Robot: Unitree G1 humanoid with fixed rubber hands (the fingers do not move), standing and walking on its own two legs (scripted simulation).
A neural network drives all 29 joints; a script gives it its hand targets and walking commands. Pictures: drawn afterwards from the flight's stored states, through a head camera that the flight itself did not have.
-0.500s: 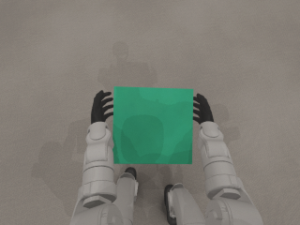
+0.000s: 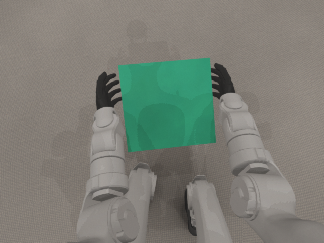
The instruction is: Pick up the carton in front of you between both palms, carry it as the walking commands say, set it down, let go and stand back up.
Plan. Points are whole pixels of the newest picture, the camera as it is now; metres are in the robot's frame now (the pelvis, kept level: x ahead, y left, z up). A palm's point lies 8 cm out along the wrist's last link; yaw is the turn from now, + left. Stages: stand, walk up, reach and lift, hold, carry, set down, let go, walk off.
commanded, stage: set down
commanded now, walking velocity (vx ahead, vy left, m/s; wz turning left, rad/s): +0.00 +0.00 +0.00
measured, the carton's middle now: (164, 105) +0.46 +0.06 -0.19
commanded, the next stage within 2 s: none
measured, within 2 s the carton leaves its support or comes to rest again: rests again in 1.64 s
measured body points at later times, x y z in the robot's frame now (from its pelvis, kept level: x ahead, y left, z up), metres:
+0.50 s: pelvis -0.03 -0.01 -0.12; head +0.30 +0.00 +0.20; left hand +0.42 +0.20 -0.24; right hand +0.53 -0.08 -0.26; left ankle +0.12 +0.14 -0.55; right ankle +0.05 -0.12 -0.55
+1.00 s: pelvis -0.03 -0.02 -0.17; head +0.33 -0.04 +0.09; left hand +0.44 +0.22 -0.32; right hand +0.55 -0.06 -0.35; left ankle +0.12 +0.14 -0.55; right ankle +0.05 -0.12 -0.55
